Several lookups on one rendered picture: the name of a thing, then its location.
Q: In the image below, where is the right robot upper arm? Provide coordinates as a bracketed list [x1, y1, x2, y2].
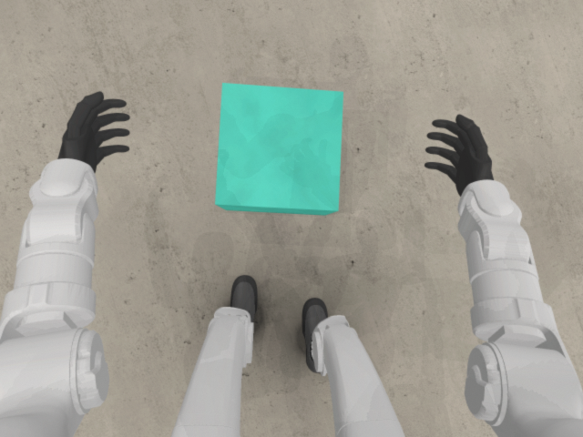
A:
[465, 341, 583, 437]

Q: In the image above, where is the carton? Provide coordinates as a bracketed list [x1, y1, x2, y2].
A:
[215, 83, 343, 216]

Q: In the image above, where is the robot right thigh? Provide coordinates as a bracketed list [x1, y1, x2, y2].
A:
[312, 324, 405, 437]

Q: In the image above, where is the robot right hand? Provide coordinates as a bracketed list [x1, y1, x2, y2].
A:
[424, 114, 494, 197]

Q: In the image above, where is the robot left forearm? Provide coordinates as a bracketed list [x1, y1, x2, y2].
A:
[0, 158, 98, 344]

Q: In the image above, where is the left robot upper arm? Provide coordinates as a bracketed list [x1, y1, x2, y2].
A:
[0, 328, 109, 437]

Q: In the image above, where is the robot left hand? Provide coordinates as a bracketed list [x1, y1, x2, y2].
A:
[58, 91, 130, 173]

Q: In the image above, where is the robot right forearm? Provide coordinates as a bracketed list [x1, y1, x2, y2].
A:
[457, 179, 583, 420]

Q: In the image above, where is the robot right foot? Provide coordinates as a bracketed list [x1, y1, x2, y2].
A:
[302, 298, 328, 373]

